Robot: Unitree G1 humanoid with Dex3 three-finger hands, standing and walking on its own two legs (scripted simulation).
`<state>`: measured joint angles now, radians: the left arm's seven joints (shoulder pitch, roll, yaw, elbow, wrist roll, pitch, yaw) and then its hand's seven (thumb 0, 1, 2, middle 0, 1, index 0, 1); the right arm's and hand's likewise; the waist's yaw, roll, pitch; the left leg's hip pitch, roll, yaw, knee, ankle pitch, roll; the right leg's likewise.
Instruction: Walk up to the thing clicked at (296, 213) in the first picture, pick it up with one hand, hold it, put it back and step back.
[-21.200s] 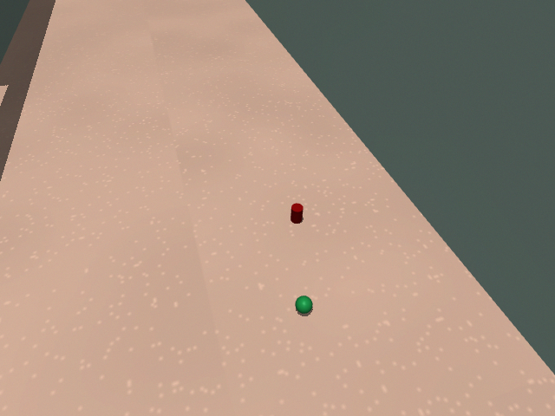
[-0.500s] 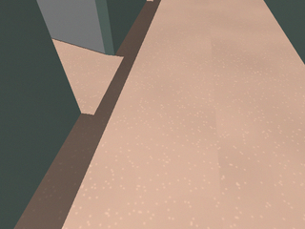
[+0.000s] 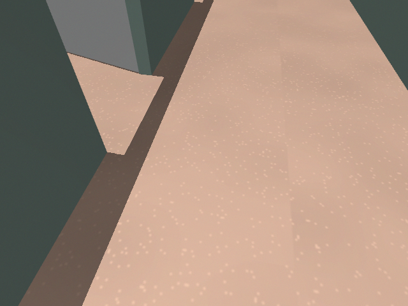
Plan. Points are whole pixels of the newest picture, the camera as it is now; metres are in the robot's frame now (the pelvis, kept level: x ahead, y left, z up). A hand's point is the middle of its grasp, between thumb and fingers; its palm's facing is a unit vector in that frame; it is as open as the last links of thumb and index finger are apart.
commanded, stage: stand
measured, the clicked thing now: out of the picture +0.00 -0.85 -0.74
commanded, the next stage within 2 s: walk up in 0.08 s
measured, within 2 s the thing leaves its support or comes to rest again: neither
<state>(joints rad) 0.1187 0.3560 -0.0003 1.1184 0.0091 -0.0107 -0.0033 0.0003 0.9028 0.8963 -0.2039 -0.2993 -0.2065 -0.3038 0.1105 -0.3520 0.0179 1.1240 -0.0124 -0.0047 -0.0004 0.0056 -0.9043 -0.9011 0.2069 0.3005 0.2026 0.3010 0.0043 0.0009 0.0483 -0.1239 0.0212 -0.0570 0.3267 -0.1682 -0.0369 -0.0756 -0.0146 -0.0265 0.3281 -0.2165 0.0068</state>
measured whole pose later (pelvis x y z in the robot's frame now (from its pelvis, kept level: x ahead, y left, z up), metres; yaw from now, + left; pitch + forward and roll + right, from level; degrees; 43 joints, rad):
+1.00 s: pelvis +0.35 +0.04 -0.03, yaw -1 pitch -2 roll +0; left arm 0.14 0.39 0.07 0.90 0.02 -0.07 -0.08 0.00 0.90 0.90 -0.20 -0.30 -0.20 -0.30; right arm 0.36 -0.41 -0.06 0.93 -0.02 -0.05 0.03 0.01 -0.90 -0.90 0.21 0.30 0.20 0.30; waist -0.03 0.05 0.09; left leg -0.07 0.08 0.05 0.87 -0.49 0.02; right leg -0.40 -0.04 -0.07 0.66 -0.22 -0.02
